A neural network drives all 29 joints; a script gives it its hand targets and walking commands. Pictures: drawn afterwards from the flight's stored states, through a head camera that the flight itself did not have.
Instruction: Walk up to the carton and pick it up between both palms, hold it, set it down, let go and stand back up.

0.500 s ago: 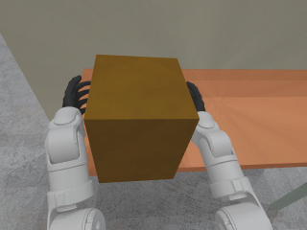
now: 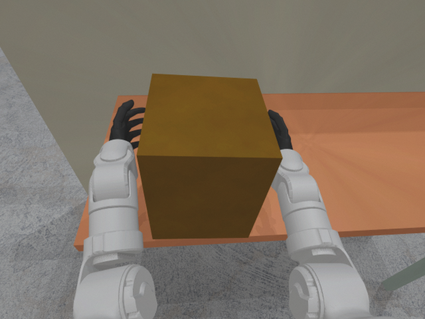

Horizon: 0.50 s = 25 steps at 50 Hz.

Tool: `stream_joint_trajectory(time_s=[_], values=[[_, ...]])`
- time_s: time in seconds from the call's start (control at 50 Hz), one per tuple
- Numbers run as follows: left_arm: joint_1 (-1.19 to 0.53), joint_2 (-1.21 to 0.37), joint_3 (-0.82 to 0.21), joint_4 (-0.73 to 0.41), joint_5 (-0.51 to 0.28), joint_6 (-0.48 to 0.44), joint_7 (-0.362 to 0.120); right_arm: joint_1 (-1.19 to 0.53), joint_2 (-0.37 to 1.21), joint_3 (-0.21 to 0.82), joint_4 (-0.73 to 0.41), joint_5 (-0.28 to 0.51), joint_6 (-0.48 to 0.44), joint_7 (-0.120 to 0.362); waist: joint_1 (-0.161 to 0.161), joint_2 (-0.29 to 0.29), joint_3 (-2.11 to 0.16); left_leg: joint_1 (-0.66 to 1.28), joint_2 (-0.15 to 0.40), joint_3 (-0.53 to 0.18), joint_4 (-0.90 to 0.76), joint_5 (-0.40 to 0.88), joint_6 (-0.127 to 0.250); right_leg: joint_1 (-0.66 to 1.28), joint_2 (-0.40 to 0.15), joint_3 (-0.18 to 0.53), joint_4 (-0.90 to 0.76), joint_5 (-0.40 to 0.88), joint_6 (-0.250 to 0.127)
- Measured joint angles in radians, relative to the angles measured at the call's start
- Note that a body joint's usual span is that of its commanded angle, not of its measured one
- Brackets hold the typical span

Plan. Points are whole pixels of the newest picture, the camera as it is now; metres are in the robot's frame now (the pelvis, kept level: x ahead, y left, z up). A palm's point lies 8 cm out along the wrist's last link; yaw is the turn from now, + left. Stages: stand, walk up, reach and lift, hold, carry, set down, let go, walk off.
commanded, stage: set down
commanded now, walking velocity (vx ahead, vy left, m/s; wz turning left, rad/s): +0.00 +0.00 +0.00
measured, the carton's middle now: (203, 161) +0.41 -0.02 +0.09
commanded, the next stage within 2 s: none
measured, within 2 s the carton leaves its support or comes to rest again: rests again in 0.80 s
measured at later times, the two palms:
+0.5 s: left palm (127, 145) +0.41 +0.12 +0.14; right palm (283, 152) +0.39 -0.17 +0.12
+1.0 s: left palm (127, 146) +0.43 +0.13 +0.12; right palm (274, 150) +0.42 -0.16 +0.10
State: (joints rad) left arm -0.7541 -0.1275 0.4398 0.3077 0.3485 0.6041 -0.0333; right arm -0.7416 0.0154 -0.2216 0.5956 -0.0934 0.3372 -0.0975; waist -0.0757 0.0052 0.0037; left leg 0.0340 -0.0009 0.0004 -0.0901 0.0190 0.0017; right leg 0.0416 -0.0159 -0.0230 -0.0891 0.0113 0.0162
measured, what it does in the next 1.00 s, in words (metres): stands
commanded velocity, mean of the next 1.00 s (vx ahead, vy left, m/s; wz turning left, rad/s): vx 0.00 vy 0.00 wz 0.00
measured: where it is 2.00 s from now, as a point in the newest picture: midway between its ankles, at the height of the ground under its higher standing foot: outside the picture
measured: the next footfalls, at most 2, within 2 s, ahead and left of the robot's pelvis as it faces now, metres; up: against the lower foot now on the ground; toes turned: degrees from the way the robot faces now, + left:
none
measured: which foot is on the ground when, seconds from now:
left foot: down 0.00-1.00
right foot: down 0.00-1.00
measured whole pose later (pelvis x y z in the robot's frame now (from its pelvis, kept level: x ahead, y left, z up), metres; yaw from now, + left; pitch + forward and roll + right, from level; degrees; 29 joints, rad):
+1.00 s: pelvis +0.01 +0.00 +0.00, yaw +3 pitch +11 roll +0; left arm -0.84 -0.08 0.48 0.76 0.33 0.25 0.00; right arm -0.79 0.07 -0.50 0.77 -0.34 0.17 -0.03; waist -0.07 0.02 -0.17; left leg -0.15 -0.01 -0.04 -0.09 0.04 0.01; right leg -0.12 -0.02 -0.07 -0.09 0.02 0.02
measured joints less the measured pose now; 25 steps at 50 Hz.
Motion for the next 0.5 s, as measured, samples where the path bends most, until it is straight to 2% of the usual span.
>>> stream_joint_trajectory(time_s=[0.2,0.5], values=[[0.007,0.032,-0.026,0.027,-0.044,-0.039,0.026,-0.031,0.008,-0.012,0.045,-0.008,-0.041,-0.009,0.005,-0.006,-0.030,-0.042,-0.001,-0.014,0.001,0.011,-0.003,-0.035,-0.001,-0.014,0.000,0.006,-0.002],[-0.093,0.030,0.043,0.302,0.005,-0.187,0.022,-0.066,0.031,-0.198,0.148,-0.175,-0.092,0.052,-0.007,0.007,-0.092,-0.106,-0.005,-0.023,0.000,0.033,0.004,-0.096,-0.004,-0.023,-0.001,0.024,0.000]])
